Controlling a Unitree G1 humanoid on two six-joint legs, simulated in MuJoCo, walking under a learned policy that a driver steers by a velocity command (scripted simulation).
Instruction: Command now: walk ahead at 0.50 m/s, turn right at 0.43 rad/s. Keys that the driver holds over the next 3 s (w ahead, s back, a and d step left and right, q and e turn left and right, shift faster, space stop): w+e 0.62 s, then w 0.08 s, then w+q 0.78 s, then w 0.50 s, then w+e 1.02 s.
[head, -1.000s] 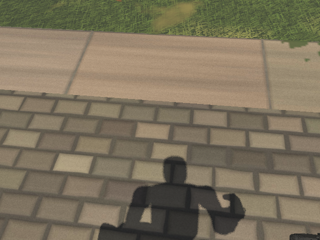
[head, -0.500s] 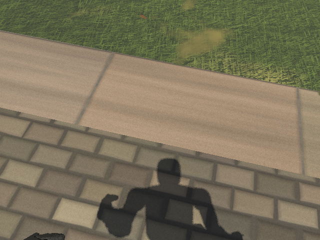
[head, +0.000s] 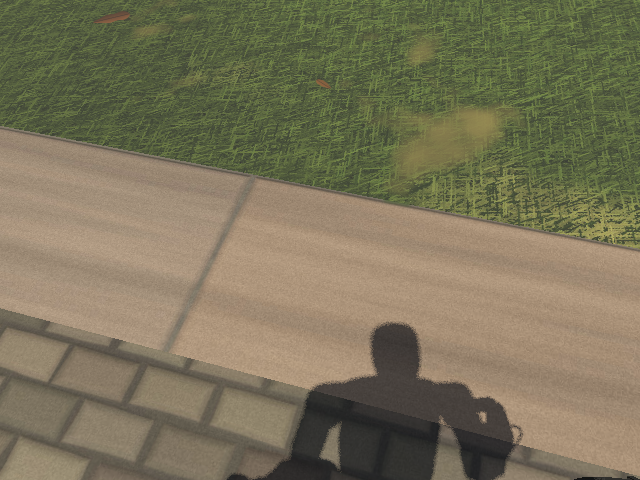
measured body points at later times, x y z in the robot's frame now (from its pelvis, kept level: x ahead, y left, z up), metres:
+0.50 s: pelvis +0.26 +0.03 +0.00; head +0.29 +0.02 +0.45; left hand +0.51 +0.23 -0.09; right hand +0.21 -0.26 -0.12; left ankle +0.23 +0.15 -0.75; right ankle +0.35 -0.17 -0.68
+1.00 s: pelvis +0.50 -0.13 +0.00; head +0.51 -0.14 +0.45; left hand +0.67 +0.09 -0.11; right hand +0.52 -0.43 -0.12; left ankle +0.71 -0.02 -0.67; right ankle +0.43 -0.18 -0.75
